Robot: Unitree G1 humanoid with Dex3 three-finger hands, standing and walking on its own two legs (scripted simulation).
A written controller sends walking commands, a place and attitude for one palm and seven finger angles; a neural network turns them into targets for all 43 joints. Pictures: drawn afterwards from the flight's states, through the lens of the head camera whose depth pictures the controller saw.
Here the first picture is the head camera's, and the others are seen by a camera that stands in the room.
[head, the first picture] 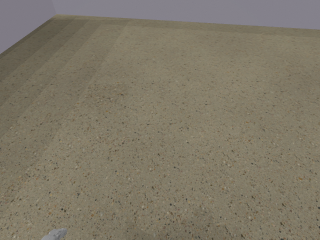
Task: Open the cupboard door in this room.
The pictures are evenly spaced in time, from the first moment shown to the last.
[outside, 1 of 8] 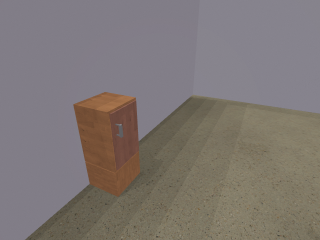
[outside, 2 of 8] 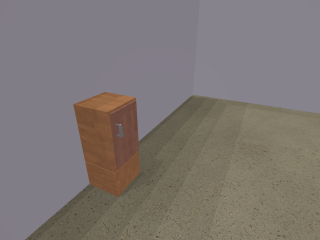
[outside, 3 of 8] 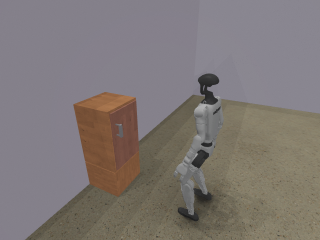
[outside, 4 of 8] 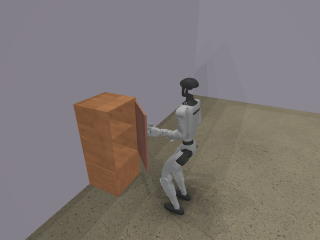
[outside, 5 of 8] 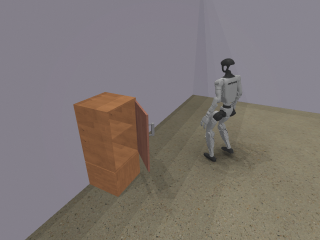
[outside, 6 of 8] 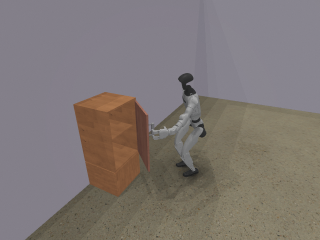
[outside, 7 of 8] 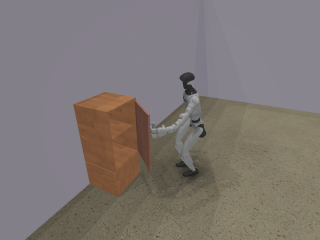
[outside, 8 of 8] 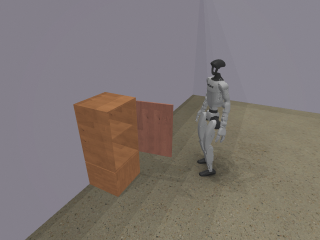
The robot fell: no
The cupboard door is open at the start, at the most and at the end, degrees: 0 100 100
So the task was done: yes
